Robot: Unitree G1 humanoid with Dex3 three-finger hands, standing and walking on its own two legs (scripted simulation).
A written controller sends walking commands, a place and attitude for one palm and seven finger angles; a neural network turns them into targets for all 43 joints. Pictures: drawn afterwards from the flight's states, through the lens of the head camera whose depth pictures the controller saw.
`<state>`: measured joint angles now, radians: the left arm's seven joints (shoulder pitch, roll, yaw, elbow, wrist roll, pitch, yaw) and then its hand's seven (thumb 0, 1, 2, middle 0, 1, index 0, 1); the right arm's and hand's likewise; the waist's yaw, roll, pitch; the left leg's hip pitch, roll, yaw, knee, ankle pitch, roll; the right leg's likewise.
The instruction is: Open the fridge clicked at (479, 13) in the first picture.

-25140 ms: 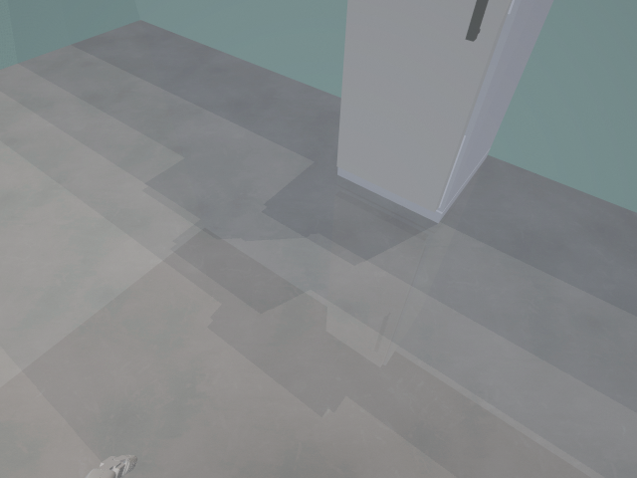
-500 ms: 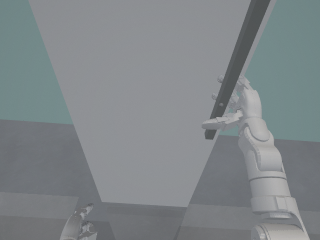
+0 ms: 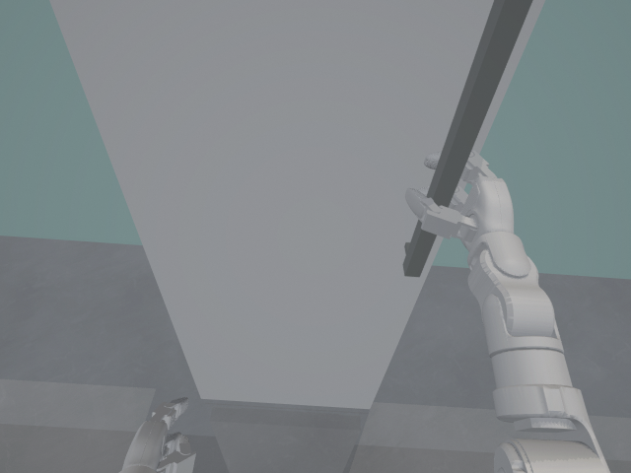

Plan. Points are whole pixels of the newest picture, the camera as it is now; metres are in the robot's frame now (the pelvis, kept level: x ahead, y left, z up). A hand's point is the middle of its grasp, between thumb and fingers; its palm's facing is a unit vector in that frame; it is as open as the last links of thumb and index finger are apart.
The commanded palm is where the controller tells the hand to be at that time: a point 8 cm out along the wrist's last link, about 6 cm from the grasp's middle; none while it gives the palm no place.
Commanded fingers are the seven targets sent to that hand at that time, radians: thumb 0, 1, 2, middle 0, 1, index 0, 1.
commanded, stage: grip the handle and tug to test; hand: right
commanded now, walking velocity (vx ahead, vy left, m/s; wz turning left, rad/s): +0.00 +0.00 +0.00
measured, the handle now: (452, 141) +0.44 -0.13 +0.24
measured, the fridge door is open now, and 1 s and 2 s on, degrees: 0 0 7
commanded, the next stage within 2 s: pull the door a little, standing still in 0.86 s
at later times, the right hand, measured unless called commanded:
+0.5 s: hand (430, 208) +0.39 -0.11 +0.18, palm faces +0.00 +1.00 +0.00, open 6.1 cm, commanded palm +0.35 -0.17 +0.18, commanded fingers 0.00 -0.90 -0.90 0.45 1.40 0.45 1.40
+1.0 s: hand (431, 211) +0.38 -0.11 +0.18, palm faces -0.03 +1.00 +0.00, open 6.3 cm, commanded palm +0.34 -0.16 +0.18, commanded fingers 0.00 -0.90 -0.90 0.45 1.40 0.45 1.40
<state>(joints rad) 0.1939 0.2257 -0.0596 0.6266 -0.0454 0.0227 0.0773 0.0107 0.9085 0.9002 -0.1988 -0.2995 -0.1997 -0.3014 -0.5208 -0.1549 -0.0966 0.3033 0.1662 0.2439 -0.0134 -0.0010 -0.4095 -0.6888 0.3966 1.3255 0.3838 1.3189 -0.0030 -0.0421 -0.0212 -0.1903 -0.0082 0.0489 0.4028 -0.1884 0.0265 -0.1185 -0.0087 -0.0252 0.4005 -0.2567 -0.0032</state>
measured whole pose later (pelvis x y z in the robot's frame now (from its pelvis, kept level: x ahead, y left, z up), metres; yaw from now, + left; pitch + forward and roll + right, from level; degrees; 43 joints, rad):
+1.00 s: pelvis +0.03 +0.00 +0.00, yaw +2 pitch +1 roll +0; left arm 0.19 0.24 -0.04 0.55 -0.04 0.09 0.04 0.01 0.91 0.90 -0.20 -0.30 -0.20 -0.30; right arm -0.24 -0.17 -0.13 -0.10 0.20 0.37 0.00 0.01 -0.72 -0.75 0.29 1.32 0.26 1.30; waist 0.03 -0.06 -0.07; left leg -0.19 -0.03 0.01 0.40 -0.23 0.03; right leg -0.09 -0.03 -0.06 0.38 -0.30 0.00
